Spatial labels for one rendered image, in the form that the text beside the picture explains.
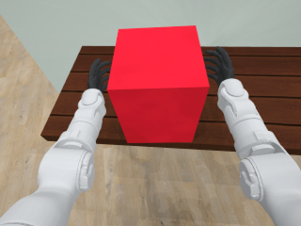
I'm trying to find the right robot hand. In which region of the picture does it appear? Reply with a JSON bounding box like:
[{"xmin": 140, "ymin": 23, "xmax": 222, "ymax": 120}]
[{"xmin": 203, "ymin": 46, "xmax": 235, "ymax": 87}]

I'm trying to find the right robot upper arm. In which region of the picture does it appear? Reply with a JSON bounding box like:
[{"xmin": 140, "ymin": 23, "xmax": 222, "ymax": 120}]
[{"xmin": 239, "ymin": 153, "xmax": 301, "ymax": 226}]

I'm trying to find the robot left forearm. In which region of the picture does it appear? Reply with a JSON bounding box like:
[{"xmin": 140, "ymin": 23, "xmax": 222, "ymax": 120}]
[{"xmin": 38, "ymin": 89, "xmax": 106, "ymax": 185}]

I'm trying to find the left robot hand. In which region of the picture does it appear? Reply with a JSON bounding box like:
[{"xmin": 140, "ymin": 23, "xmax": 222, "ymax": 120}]
[{"xmin": 87, "ymin": 58, "xmax": 111, "ymax": 95}]

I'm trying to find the table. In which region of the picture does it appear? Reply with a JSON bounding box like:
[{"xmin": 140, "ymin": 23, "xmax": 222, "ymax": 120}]
[{"xmin": 40, "ymin": 46, "xmax": 301, "ymax": 155}]

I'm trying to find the robot right forearm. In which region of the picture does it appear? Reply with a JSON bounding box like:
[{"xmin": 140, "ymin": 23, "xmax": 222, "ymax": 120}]
[{"xmin": 217, "ymin": 78, "xmax": 301, "ymax": 174}]

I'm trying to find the carton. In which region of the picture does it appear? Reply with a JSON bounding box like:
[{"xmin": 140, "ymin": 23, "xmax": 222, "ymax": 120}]
[{"xmin": 107, "ymin": 25, "xmax": 210, "ymax": 143}]

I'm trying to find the left robot upper arm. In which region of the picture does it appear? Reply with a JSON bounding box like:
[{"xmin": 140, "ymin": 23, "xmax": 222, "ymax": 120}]
[{"xmin": 0, "ymin": 148, "xmax": 95, "ymax": 226}]

